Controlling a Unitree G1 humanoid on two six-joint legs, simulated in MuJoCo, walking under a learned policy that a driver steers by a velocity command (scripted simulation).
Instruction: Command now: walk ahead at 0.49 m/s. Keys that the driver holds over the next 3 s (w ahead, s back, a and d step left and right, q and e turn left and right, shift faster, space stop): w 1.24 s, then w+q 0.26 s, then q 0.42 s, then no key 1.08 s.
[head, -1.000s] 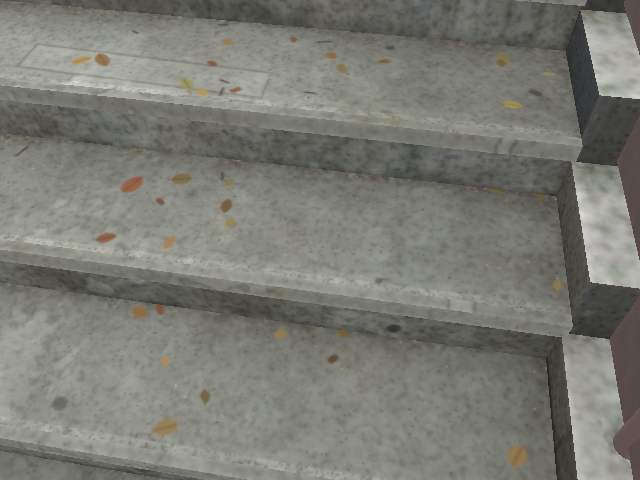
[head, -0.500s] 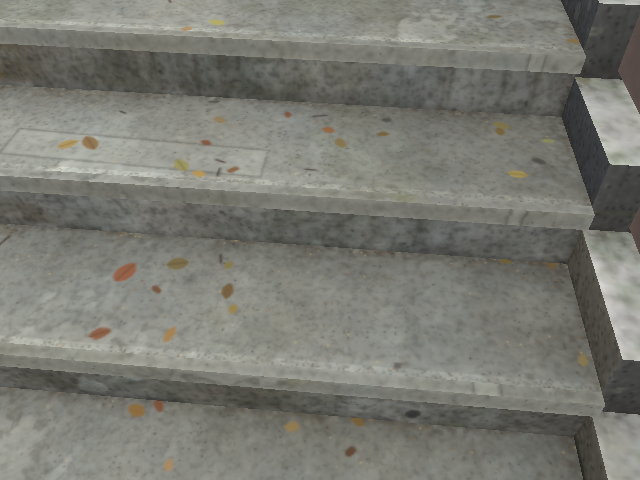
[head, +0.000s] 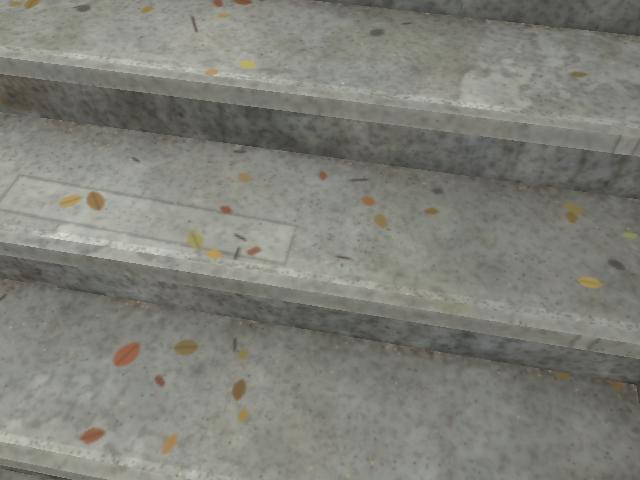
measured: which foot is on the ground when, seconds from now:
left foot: up 0.00-0.42, down 0.44-1.00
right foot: down 0.00-0.48, up 0.50-1.00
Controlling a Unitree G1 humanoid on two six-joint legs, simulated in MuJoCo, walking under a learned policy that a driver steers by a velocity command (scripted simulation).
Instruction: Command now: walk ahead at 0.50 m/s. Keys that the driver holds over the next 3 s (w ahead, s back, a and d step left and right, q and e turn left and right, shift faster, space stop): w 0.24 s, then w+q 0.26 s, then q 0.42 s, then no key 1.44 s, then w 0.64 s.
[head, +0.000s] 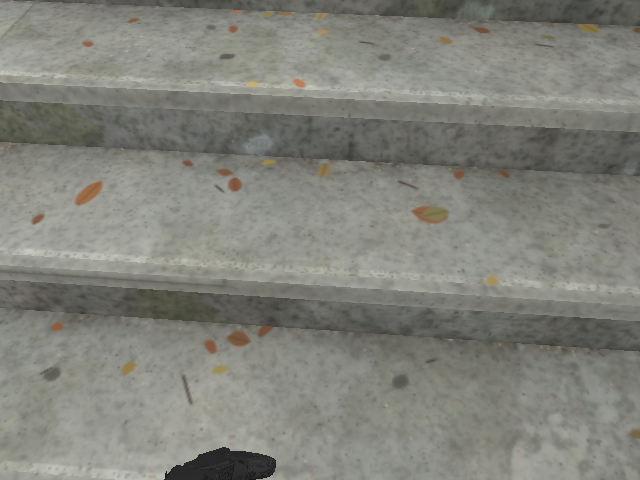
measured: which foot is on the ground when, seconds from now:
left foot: down 0.00-0.06, up 0.08-0.56, down 0.58-1.00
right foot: up 0.00-0.00, down 0.02-0.62, up 0.64-1.00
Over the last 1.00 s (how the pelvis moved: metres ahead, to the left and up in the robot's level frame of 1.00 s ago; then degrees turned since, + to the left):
0.59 0.11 0.27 0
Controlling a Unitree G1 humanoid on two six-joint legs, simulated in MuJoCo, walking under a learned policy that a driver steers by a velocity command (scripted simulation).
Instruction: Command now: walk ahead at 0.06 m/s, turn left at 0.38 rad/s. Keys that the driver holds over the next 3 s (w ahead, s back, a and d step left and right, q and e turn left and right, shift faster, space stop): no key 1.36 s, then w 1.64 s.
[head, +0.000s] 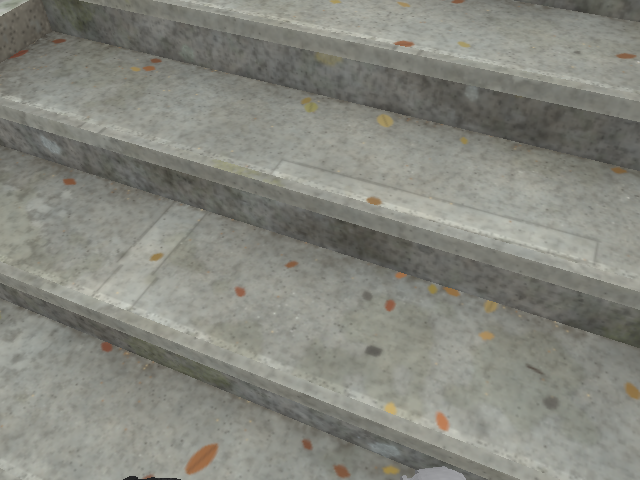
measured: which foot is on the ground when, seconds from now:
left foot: down 0.00-0.34, up 0.36-1.00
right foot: up 0.00-0.32, down 0.34-1.00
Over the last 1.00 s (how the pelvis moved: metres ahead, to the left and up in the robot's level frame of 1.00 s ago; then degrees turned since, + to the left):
0.49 0.02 0.31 19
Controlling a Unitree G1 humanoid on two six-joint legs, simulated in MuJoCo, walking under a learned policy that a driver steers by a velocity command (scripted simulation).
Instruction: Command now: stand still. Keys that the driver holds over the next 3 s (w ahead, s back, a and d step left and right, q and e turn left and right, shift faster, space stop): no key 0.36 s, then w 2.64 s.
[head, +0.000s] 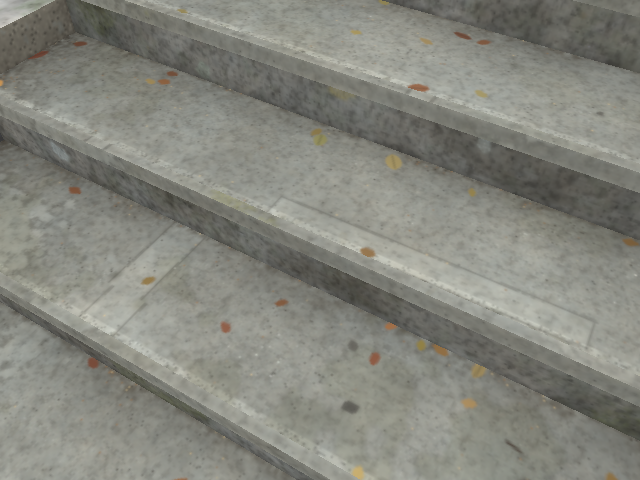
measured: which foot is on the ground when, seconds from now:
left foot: up 0.00-0.02, down 0.04-0.86, up 0.88-1.00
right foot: down 0.00-0.02, up 0.04-0.84, down 0.86-1.00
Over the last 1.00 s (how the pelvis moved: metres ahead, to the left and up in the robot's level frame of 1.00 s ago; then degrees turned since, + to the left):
0.10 -0.09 0.07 3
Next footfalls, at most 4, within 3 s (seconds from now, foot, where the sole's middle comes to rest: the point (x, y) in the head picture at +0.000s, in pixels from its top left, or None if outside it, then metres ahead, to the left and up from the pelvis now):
0.04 left None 0.03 0.13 -0.84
0.86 right None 0.03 -0.19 -0.68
1.48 left None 0.22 -0.04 -0.68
1.90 right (473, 448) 0.49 -0.24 -0.52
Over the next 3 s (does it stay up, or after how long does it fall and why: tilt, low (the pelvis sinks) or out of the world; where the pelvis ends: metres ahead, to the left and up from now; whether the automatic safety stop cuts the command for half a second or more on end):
stays up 0.99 -0.18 0.44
